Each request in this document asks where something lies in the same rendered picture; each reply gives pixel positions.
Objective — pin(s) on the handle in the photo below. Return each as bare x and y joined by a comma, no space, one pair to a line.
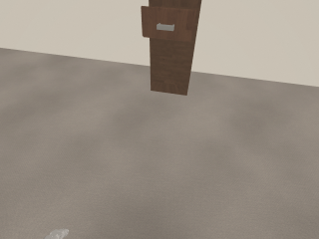
165,27

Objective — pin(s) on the drawer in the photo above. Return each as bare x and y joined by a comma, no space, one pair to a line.
182,19

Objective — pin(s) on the left robot hand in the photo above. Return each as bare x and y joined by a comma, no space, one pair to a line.
58,234

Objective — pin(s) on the cabinet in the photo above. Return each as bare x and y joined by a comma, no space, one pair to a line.
171,60

